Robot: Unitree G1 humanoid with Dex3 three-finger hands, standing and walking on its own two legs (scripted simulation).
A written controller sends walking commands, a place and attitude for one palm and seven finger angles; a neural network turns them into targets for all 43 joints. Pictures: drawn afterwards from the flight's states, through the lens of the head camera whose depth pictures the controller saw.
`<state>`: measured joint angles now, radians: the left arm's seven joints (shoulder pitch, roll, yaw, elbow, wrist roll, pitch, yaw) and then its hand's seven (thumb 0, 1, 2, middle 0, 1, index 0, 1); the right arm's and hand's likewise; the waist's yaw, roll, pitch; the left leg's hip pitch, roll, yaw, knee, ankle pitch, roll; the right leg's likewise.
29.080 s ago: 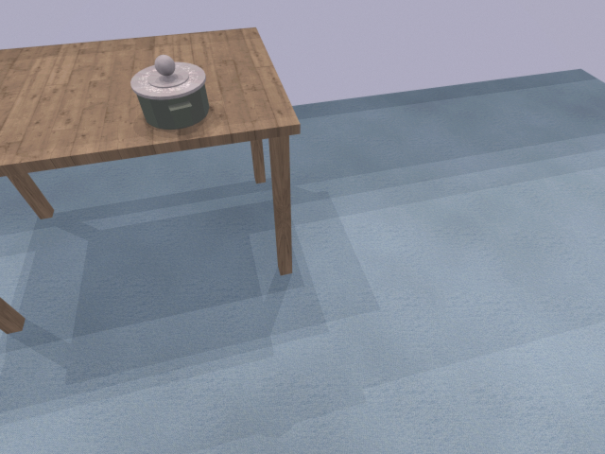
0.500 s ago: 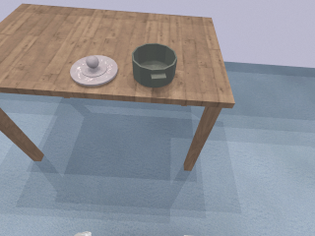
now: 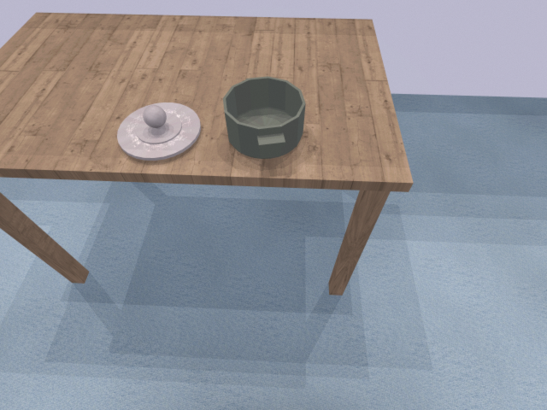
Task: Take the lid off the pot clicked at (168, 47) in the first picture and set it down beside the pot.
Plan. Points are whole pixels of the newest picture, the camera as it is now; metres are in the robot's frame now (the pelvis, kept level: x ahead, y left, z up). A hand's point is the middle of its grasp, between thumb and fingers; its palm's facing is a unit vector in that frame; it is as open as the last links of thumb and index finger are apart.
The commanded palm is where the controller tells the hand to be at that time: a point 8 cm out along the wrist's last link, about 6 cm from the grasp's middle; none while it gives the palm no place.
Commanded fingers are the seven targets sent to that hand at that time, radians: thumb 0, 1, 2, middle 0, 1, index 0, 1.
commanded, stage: let the arm hang, fingers relaxed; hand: left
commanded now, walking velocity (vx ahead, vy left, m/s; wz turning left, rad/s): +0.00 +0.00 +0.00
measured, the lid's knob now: (154, 116) +0.66 +0.29 +0.00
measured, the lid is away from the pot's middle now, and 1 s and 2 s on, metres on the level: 0.24 0.24 0.24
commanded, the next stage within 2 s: look to check the result in 1.06 s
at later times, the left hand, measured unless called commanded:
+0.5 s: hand out of the picture +0.09 +0.18 -0.17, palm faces +0.02 -0.97 -0.22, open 7.4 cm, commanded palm none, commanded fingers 0.00 0.90 0.90 -0.20 -0.30 -0.20 -0.30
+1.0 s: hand out of the picture +0.09 +0.18 -0.17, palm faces +0.01 -0.98 -0.20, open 7.4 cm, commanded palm none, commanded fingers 0.00 0.90 0.90 -0.20 -0.30 -0.20 -0.30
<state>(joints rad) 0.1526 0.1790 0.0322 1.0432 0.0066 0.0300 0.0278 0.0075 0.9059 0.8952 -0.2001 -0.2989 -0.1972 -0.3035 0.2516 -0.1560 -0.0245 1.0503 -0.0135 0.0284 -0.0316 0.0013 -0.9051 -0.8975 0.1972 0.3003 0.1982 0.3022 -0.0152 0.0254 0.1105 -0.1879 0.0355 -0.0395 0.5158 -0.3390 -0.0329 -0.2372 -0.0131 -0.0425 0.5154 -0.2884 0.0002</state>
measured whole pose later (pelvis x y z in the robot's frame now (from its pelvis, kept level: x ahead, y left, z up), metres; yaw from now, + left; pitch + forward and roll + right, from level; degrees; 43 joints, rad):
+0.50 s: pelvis +0.02 +0.00 +0.00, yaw +0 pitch +0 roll -1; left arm 0.14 0.18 0.05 1.04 0.01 0.03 0.03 0.01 0.90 0.90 -0.20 -0.30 -0.20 -0.30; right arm 0.25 -0.16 -0.04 1.06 -0.02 0.03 -0.04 0.00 -0.91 -0.90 0.20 0.30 0.20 0.30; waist -0.02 0.01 0.10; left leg -0.13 0.05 -0.03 0.49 -0.36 -0.04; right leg -0.19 0.00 -0.04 0.50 -0.32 0.00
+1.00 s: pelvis +0.02 +0.00 +0.00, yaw -1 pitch +0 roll -1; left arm 0.14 0.16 0.05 1.05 0.01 0.03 0.03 0.01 0.90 0.90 -0.20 -0.30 -0.20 -0.30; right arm 0.24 -0.15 -0.04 1.07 -0.01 0.02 -0.05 0.00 -0.91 -0.90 0.20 0.30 0.20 0.30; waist -0.02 0.01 0.10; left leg -0.12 0.05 -0.02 0.48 -0.36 -0.03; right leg -0.19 0.00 -0.03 0.49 -0.31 0.00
